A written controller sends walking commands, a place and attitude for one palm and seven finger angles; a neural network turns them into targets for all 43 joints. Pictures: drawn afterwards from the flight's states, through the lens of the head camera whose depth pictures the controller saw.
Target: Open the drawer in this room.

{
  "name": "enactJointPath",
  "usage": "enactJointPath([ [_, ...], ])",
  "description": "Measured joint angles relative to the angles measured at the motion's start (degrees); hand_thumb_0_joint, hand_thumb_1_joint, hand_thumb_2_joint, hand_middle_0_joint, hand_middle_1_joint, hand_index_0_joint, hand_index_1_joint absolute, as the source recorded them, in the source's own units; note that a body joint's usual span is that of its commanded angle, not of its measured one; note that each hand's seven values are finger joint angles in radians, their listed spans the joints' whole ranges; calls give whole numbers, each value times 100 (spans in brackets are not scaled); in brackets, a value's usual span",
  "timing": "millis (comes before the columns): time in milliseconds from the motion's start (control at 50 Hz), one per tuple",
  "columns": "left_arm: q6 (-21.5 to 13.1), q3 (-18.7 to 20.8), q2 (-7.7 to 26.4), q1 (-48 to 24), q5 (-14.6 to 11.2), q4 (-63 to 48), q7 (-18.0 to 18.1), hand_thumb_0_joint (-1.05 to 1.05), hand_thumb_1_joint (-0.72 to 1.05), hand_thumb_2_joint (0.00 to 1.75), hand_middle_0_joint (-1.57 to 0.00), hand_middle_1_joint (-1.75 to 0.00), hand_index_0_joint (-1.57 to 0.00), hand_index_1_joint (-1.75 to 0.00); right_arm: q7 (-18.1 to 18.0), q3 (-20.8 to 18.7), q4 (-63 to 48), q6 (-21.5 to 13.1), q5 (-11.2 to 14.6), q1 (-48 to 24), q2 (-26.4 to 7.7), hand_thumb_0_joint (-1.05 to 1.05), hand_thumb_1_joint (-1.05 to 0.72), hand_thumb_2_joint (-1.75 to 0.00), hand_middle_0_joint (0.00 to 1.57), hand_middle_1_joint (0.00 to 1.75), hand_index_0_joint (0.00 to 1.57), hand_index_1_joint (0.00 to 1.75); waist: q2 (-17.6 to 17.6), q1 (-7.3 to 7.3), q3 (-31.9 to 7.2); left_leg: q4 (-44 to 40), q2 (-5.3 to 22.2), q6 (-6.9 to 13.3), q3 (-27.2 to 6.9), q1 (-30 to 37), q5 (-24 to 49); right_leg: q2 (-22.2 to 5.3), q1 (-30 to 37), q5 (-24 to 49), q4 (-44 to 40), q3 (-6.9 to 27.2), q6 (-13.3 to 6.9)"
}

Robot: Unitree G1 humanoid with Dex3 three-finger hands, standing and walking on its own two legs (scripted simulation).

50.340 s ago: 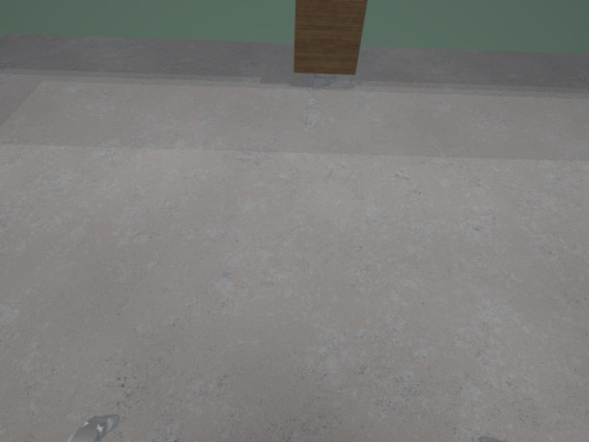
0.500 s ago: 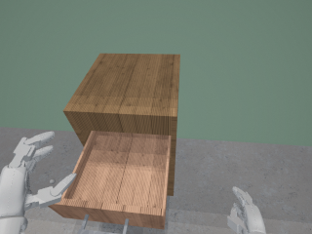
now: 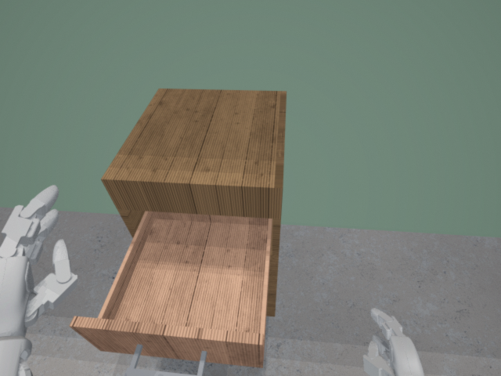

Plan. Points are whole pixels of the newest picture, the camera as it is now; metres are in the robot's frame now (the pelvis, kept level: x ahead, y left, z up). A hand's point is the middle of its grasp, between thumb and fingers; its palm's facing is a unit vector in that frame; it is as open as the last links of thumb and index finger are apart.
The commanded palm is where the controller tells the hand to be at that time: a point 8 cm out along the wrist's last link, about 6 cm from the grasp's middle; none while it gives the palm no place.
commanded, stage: step back with the hand held close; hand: left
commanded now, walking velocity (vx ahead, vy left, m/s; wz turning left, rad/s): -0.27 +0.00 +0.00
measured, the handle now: (167, 366) +0.18 +0.21 -0.22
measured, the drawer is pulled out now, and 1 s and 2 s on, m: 0.30 0.30 0.30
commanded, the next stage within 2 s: stop stepping back and stand still in 1.40 s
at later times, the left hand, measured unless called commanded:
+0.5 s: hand (32, 309) +0.14 +0.26 +0.16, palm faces +0.35 -0.79 -0.50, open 7.4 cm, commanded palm +0.08 +0.30 +0.17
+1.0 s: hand out of the picture +0.10 +0.27 +0.16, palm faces +0.38 -0.78 -0.50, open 7.4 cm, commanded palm +0.03 +0.30 +0.17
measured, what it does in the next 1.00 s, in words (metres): lifts its right foot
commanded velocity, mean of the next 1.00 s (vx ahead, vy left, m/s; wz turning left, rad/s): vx -0.30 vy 0.00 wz -0.05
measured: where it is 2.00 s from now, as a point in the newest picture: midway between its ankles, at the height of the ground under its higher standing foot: outside the picture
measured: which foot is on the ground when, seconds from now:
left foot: down 0.00-1.00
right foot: down 0.00-0.84, up 0.86-1.00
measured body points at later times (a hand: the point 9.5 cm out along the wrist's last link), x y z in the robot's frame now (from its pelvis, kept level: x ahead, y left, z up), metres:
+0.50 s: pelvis -0.04 +0.01 -0.01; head +0.00 +0.02 +0.44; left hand +0.12 +0.30 +0.18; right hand +0.17 -0.21 -0.08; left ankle -0.05 +0.11 -0.74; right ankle -0.01 -0.12 -0.74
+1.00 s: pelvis -0.09 +0.01 -0.01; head -0.04 +0.04 +0.44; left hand +0.08 +0.31 +0.19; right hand +0.09 -0.21 -0.09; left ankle -0.05 +0.11 -0.74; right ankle -0.14 -0.13 -0.73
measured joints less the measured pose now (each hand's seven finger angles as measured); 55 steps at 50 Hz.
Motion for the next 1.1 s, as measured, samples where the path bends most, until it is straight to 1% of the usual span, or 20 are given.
enactJointPath([
  [40,-40,80,14,-61,-16,5,-2,1,87,89,-21,-31,-22,-31,1,3,-28,43,19,-2,-8,1,-90,-90,20,30,21,29,5,-23,3,33,-1,6,-21,-50,2,-1,-17,17,-15,-22,7],
  [140,-405,464,95,-163,5,-39,2,1,88,89,-21,-30,-21,-31,48,-2,-201,294,10,-217,-20,1,-90,-90,20,30,21,29,-77,-207,183,186,-36,12,-137,-558,91,-37,-412,141,-12,-143,17],
  [180,-479,468,99,-23,-5,-139,-11,1,89,89,-21,-30,-21,-30,65,-34,-237,378,2,-309,-42,1,-90,-90,20,30,21,29,-111,-256,260,234,-56,22,-145,-758,135,-57,-596,192,12,-153,24],
  [240,-506,349,109,344,-14,-342,-54,1,89,89,-21,-30,-21,-30,66,-108,-276,484,11,-368,-79,1,-90,-90,20,30,21,30,-145,-307,296,314,-92,46,-136,-986,159,-93,-816,223,80,-146,49],
  [320,-474,270,251,761,-45,-618,-77,1,89,89,-21,-30,-21,-30,-1,-196,-316,585,40,-330,-99,1,-90,-90,20,30,21,29,-198,-328,230,432,-148,78,-133,-1138,139,-153,-971,190,217,-144,87],
  [400,-488,427,425,794,-71,-720,-24,1,88,89,-21,-30,-22,-30,-62,-245,-324,643,54,-330,-60,1,-90,-90,20,30,21,29,-266,-299,154,498,-200,101,-125,-1177,148,-209,-1031,166,338,-135,113],
  [460,-535,570,478,624,-72,-680,34,1,88,89,-21,-30,-22,-30,-67,-238,-329,647,51,-383,-1,1,-90,-90,20,30,21,29,-340,-264,127,511,-228,107,-103,-1209,197,-239,-1097,184,418,-113,116],
  [520,-573,616,431,455,-54,-609,74,1,89,89,-21,-30,-22,-30,-40,-193,-356,614,39,-442,54,1,-90,-90,20,30,21,29,-407,-242,119,536,-236,104,-78,-1278,254,-250,-1196,223,492,-88,104],
  [600,-602,536,323,386,-13,-600,85,1,89,90,-21,-30,-21,-30,14,-122,-425,555,37,-462,88,1,-90,-90,20,30,21,29,-444,-238,126,671,-200,77,-90,-1455,289,-213,-1338,290,557,-106,67],
  [680,-657,430,272,471,17,-731,90,1,89,90,-21,-30,-21,-30,45,-95,-471,499,52,-389,70,1,-90,-90,20,30,21,30,-430,-247,127,918,-110,31,-160,-1711,260,-115,-1458,383,543,-186,12],
  [760,-743,367,303,507,5,-927,165,1,89,90,-21,-30,-22,-30,19,-154,-363,461,50,-284,-21,1,-90,-90,20,30,21,30,-418,-284,139,1379,-25,37,-195,-2039,-46,-59,-1599,406,638,-291,-23],
  [820,-779,421,364,505,2,-1025,237,1,88,89,-21,-30,-22,-30,-46,-193,-200,477,34,-206,-64,1,-90,-90,20,30,21,30,-492,-296,166,1390,-15,36,-132,-2064,223,-94,-1657,375,766,-286,16],
  [840,-787,467,392,510,2,-1030,255,1,88,89,-21,-30,-22,-30,-72,-197,-160,478,37,-177,-50,1,-90,-90,20,30,21,30,-543,-293,171,1362,-37,50,-96,-2041,239,-121,-1678,313,819,-251,33],
  [860,-798,523,420,513,16,-1015,266,1,88,89,-21,-30,-22,-30,-92,-195,-145,469,43,-142,-27,1,-90,-90,20,30,21,30,-575,-297,163,1307,-49,68,-69,-2019,235,-121,-1725,82,923,-194,55],
  [900,-807,632,500,464,87,-923,267,1,88,89,-21,-30,-22,-30,-118,-203,-174,401,41,-31,37,1,-90,-90,20,30,21,29,-548,-380,107,1165,-70,96,-131,-2034,291,-33,-1788,-373,1432,-11,73],
  [940,-810,722,585,399,106,-875,271,1,88,90,-21,-30,-22,-30,-108,-194,-195,303,23,77,120,1,-90,-90,20,30,21,29,-499,-441,12,989,-83,89,-242,-2100,439,63,-1683,-597,1752,121,58],
  [980,-866,843,656,437,83,-900,270,1,88,90,-21,-30,-21,-30,-52,-155,-162,208,7,89,212,1,-90,-90,20,30,21,29,-529,-406,-85,859,-76,74,-234,-2196,546,97,-1419,-700,1595,222,37],
  [1040,-918,947,691,531,17,-942,222,1,89,90,-21,-30,-21,-30,59,-68,-91,123,-50,-106,331,1,-90,-90,20,30,21,29,-665,-299,-119,738,-53,27,-59,-2362,656,48,-962,-631,1077,324,23],
  [1100,-898,841,630,425,2,-953,107,1,89,90,-21,-30,-21,-30,169,5,-70,69,-123,-522,336,1,-90,-90,20,30,21,30,-676,-185,100,651,50,-40,105,-2524,821,64,-769,-848,530,358,27],
])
